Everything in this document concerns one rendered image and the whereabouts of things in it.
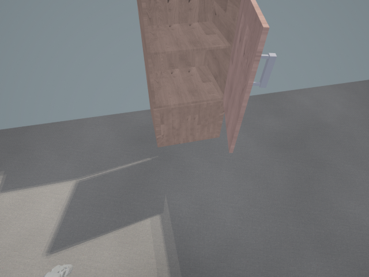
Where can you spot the cupboard door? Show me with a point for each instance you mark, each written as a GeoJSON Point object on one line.
{"type": "Point", "coordinates": [249, 40]}

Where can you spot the handle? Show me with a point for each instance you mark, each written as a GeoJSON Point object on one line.
{"type": "Point", "coordinates": [270, 60]}

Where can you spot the left robot hand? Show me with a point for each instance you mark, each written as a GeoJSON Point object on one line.
{"type": "Point", "coordinates": [60, 271]}

